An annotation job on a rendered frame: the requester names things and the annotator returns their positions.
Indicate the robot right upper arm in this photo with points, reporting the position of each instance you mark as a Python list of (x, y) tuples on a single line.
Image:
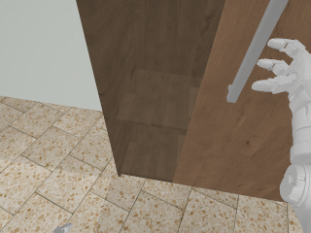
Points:
[(295, 189)]

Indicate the right robot hand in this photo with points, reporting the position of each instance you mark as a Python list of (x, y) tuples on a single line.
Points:
[(299, 70)]

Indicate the wardrobe door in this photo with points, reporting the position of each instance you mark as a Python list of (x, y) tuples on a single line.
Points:
[(243, 147)]

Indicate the robot right forearm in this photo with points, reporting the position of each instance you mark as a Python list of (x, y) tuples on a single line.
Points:
[(300, 105)]

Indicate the left robot hand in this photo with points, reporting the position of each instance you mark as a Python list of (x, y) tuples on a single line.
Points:
[(65, 228)]

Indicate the handle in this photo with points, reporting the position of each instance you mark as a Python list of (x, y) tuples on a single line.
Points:
[(271, 16)]

